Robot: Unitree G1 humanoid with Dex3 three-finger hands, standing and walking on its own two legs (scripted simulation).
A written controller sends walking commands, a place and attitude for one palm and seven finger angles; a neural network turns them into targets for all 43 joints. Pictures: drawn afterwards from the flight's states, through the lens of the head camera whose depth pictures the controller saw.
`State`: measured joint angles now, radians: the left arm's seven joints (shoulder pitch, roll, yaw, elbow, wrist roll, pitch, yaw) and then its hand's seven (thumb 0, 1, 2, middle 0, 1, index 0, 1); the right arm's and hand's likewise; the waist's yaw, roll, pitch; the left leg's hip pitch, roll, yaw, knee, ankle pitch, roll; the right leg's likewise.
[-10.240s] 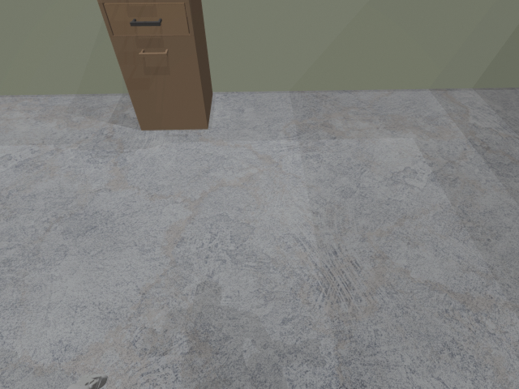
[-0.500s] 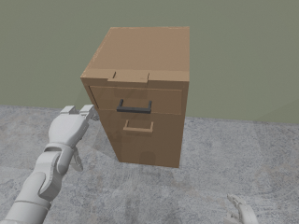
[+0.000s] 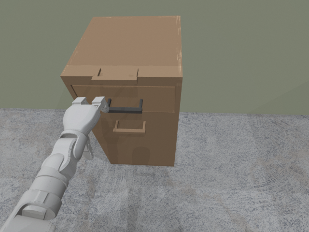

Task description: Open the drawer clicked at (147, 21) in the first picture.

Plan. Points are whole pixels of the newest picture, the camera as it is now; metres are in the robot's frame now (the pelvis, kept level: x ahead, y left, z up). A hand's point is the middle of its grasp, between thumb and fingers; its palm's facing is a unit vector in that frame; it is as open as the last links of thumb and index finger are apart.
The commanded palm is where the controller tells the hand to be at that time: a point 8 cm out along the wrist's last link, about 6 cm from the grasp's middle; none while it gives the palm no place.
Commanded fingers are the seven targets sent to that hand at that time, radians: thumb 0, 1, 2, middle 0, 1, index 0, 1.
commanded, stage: move the hooked fingers above the handle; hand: left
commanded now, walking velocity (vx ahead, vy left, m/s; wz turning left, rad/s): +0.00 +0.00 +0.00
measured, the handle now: (124, 105) +0.56 +0.16 -0.08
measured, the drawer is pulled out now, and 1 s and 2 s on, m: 0.00 0.00 0.00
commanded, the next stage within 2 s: lower the fingers behind the handle in 1.74 s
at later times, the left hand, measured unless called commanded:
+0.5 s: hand (110, 115) +0.45 +0.17 +0.00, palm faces -0.04 -0.03 -1.00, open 13.8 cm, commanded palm +0.44 +0.18 +0.05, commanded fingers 0.00 -0.50 0.30 -0.30 -1.20 -0.30 -1.20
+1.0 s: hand (124, 107) +0.51 +0.14 -0.03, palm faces -0.04 -0.03 -1.00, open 13.8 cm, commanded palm +0.50 +0.15 +0.02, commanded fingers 0.00 -0.50 0.30 -0.30 -1.20 -0.30 -1.20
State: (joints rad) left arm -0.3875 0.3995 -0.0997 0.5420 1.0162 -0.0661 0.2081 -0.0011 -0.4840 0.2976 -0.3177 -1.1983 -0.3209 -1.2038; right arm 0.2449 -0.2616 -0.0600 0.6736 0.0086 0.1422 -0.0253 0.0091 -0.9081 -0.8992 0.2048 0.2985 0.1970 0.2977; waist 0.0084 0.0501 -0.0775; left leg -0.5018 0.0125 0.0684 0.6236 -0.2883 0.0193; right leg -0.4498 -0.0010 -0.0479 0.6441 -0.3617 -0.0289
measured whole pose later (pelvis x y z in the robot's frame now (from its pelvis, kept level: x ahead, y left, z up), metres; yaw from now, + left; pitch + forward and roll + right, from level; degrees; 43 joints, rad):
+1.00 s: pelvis -0.01 +0.01 -0.04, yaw -2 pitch +24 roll -2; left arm -0.98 0.38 -0.07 1.23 1.11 0.07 0.42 0.00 -0.48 0.30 -0.32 -1.20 -0.32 -1.20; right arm 0.39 -0.25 -0.06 0.73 -0.04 0.08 0.01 0.00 -0.91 -0.90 0.21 0.30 0.20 0.30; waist -0.20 0.07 -0.17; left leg -0.96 0.05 0.07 0.92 -0.38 0.04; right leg -0.89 0.02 -0.04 0.90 -0.43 -0.02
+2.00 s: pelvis +0.00 +0.02 -0.03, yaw -1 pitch +22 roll -2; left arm -0.90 0.35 -0.12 1.18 1.08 0.05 0.39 0.00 -0.48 0.30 -0.32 -1.20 -0.32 -1.20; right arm 0.36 -0.23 -0.06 0.73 -0.03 0.11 0.01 0.00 -0.91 -0.90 0.21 0.30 0.20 0.30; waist -0.16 0.06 -0.16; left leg -0.89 0.04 0.05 0.89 -0.39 0.04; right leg -0.81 0.02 -0.05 0.85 -0.43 -0.01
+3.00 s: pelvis -0.02 +0.02 -0.08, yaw -2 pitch +30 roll -3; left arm -0.96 0.38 -0.06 1.22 1.13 0.06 0.48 0.00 -0.48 0.30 -0.32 -1.20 -0.32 -1.20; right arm 0.34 -0.23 -0.04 0.73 -0.06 0.07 0.02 0.00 -0.91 -0.90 0.21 0.30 0.20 0.30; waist -0.20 0.08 -0.20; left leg -1.19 0.06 0.04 1.14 -0.47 0.04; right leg -1.11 0.03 -0.06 1.09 -0.51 -0.02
